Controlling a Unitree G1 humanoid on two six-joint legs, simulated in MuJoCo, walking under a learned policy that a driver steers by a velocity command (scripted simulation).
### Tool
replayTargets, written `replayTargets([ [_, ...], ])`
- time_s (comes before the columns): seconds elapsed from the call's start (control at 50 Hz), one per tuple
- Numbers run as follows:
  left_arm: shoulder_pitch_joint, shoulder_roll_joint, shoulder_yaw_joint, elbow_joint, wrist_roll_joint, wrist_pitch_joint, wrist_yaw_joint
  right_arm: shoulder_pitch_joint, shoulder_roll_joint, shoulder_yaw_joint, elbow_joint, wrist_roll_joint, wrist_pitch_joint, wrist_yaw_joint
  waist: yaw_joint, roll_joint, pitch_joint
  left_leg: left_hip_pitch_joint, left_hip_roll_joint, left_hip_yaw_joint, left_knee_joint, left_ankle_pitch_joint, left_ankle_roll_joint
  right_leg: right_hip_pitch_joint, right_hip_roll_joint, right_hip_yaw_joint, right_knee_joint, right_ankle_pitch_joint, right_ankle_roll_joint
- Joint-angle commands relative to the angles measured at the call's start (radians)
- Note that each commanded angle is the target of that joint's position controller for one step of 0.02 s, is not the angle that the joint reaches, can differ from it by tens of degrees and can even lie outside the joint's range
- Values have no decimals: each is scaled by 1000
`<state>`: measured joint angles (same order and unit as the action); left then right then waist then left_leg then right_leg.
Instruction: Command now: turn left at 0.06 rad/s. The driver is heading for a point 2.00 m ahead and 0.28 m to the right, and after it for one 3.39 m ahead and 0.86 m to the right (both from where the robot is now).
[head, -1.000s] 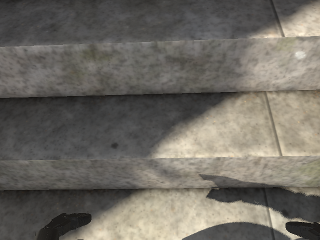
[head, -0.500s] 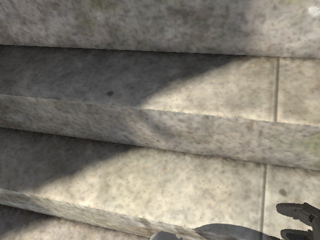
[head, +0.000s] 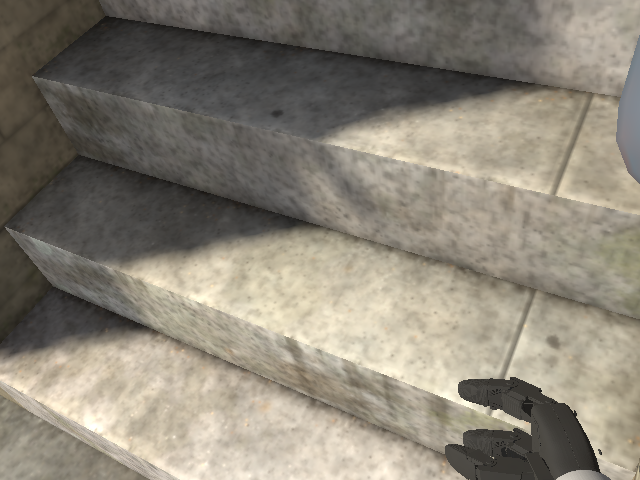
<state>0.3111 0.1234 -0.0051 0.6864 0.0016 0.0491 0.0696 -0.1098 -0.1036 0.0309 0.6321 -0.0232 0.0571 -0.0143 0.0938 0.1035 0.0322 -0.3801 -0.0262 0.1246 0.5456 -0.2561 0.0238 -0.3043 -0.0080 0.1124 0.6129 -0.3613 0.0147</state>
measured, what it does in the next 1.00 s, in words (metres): steps to the left: left foot, then right foot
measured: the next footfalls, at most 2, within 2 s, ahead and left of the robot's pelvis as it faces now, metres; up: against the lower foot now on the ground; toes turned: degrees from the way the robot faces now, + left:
left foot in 0.22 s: -0.07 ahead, +0.16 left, +0.00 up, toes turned +3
right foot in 0.50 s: -0.05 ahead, -0.06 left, +0.00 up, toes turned -1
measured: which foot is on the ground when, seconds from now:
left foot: up 0.00-0.20, down 0.22-1.00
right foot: down 0.00-0.36, up 0.38-0.48, down 0.50-1.00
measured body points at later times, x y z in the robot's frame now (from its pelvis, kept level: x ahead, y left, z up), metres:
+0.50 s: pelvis -0.09 +0.06 +0.01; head -0.10 +0.07 +0.46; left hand +0.03 +0.29 -0.10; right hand +0.07 -0.15 -0.08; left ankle -0.11 +0.16 -0.73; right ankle -0.09 -0.06 -0.72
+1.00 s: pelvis -0.07 +0.09 +0.00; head -0.07 +0.08 +0.45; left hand +0.08 +0.29 -0.10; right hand +0.12 -0.12 -0.08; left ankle -0.11 +0.16 -0.73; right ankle -0.09 -0.06 -0.73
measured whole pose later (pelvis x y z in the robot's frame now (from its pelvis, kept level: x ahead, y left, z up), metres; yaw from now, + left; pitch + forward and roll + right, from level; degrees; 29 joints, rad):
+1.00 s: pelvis -0.07 +0.09 +0.00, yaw +0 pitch +0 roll +1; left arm 0.23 0.13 -0.01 0.62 0.03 -0.03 0.04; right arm 0.14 -0.15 -0.02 0.60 -0.02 -0.04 0.01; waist -0.01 0.00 0.00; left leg -0.20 -0.06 0.08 0.56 -0.36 0.07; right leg -0.26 -0.06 0.02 0.61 -0.35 0.05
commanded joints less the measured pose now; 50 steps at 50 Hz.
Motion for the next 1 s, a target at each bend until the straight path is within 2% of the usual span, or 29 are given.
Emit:
replayTargets([
  [0.02,-305,160,6,-196,6,-30,10,245,-162,-87,-19,-19,48,4,-183,-555,-71,346,56,-167,367,22,-61,-475,-245,542,-619,-409,-144],
  [0.04,-384,122,-11,-190,21,-44,14,198,-140,-86,-18,-19,42,5,-209,-343,-39,381,37,-170,429,63,-65,-522,-211,387,-583,-336,-127],
  [0.06,-472,137,-28,-202,24,-56,1,126,-143,-75,-48,1,11,6,-222,-117,3,277,85,-181,384,125,-79,-434,-210,349,-520,-89,-61],
  [0.08,-398,116,-22,-184,9,-66,1,88,-111,-59,-68,17,-18,4,-187,-20,-7,176,123,-188,198,69,-73,-223,-220,294,-443,201,-34],
  [0.1,-275,117,-13,-158,2,-69,1,36,-94,-36,-82,34,-44,10,-109,-5,-40,102,111,-173,-8,43,-70,-12,-224,280,-422,409,-16],
  [0.12,-271,123,-7,-187,4,-89,-18,-77,-109,-29,-104,77,-52,26,-69,-39,-59,19,93,-151,-160,93,-78,183,-215,314,-389,696,-17],
  [0.14,-212,140,7,-172,10,-97,-31,-60,-121,-29,-99,93,-58,33,-55,-137,-142,22,89,-147,-218,104,-81,344,-200,272,-334,887,-7],
  [0.16,-137,152,34,-136,26,-115,-50,99,-142,-53,-48,73,-60,26,-61,-232,-247,136,32,-114,-170,39,-98,351,-198,276,-371,595,0],
  [0.2,-190,107,21,-153,22,-122,-79,63,-146,-62,-78,45,-63,20,-65,-278,-185,163,50,-128,-224,55,-88,242,-161,281,-454,83,-51],
  [0.22,-128,91,28,-112,20,-114,-55,130,-111,-66,-43,11,-63,4,-76,-402,-223,264,52,-124,-200,15,-73,187,-122,199,-436,-44,-61],
  [0.24,-43,102,46,-71,20,-94,-34,251,-109,-70,-15,-17,-74,-2,-84,-422,-207,287,46,-95,-146,-49,-56,145,-102,143,-414,-96,-28],
  [0.28,-79,122,57,-105,30,-84,-7,239,-113,-61,-5,-22,-87,-5,-74,-300,-117,241,31,-89,-117,-125,-16,18,-80,112,-435,-163,4],
  [0.32,-212,99,51,-170,25,-66,-18,175,-85,-44,-46,-16,-105,-3,-99,-217,-64,60,103,-169,-233,-311,9,37,-64,69,-370,-79,15],
  [0.36,-149,67,49,-166,22,-68,-42,120,-114,-46,-49,-40,-108,15,-62,-28,-50,-123,151,-262,-355,-587,38,123,10,-66,-166,58,27],
  [0.38,-113,50,45,-159,26,-71,-44,67,-130,-48,-60,-38,-110,18,-40,88,-24,-198,165,-293,-415,-656,51,148,57,-128,-55,136,27],
  [0.4,-71,63,53,-141,32,-73,-42,50,-137,-53,-69,-25,-106,17,-29,138,-8,-244,176,-302,-447,-672,72,152,62,-142,60,127,28],
  [0.42,-71,63,46,-138,43,-75,-49,53,-130,-54,-73,-16,-100,19,-30,136,3,-245,181,-298,-470,-623,87,147,50,-150,143,122,29],
  [0.46,-66,26,29,-129,37,-82,-46,48,-91,-40,-79,-5,-107,12,-29,49,5,-109,163,-243,-403,-381,97,107,7,-147,63,157,18],
  [0.5,-112,13,11,-139,29,-101,-35,76,-98,-48,-90,-1,-117,9,-64,8,-12,91,136,-236,-309,-185,86,83,-8,-121,-229,180,-1],
  [0.54,-93,71,22,-148,58,-115,-20,199,-108,-63,-71,10,-132,9,-119,-62,-102,90,111,-243,-217,33,71,234,-83,-43,-202,324,-21],
  [0.56,-116,100,38,-137,48,-114,-22,227,-97,-64,-60,20,-135,13,-130,-164,-103,159,62,-181,-191,39,53,126,-49,-47,-172,248,-29],
  [0.58,-103,66,29,-134,37,-117,-27,212,-107,-68,-62,5,-136,15,-118,-138,-103,208,70,-167,-176,3,50,65,-48,-47,-203,188,-27],
  [0.6,-112,60,21,-131,47,-113,-33,170,-87,-61,-89,1,-134,17,-122,-124,-74,193,76,-160,-181,58,51,43,-62,-52,-201,228,-21],
  [0.64,-86,49,17,-128,38,-102,-31,167,-92,-63,-96,3,-127,18,-108,-88,-90,181,86,-179,-194,81,56,68,-41,-88,-166,188,-4],
  [0.66,-66,78,29,-128,38,-105,-26,199,-127,-78,-91,-1,-123,16,-110,-68,-97,203,82,-201,-192,-33,79,42,-13,-122,-118,98,-9],
  [0.7,-51,48,17,-130,43,-103,-25,181,-139,-81,-104,-4,-114,15,-97,-23,-51,146,113,-247,-251,-165,111,21,2,-163,-64,63,-12],
  [0.74,-48,34,10,-131,47,-101,-28,152,-126,-74,-115,-1,-110,17,-83,-33,-13,105,123,-254,-262,-123,130,22,-4,-176,-40,82,-13],
  [0.84,-71,51,11,-133,35,-105,-28,197,-122,-74,-111,-3,-122,22,-100,-107,-79,223,81,-177,-114,306,87,9,-26,-137,-44,200,-12],
  [1.0,-104,61,10,-150,32,-96,-24,200,-114,-72,-129,2,-118,18,-102,-113,-114,242,66,-152,-59,394,69,33,-35,-116,-39,252,-8],
])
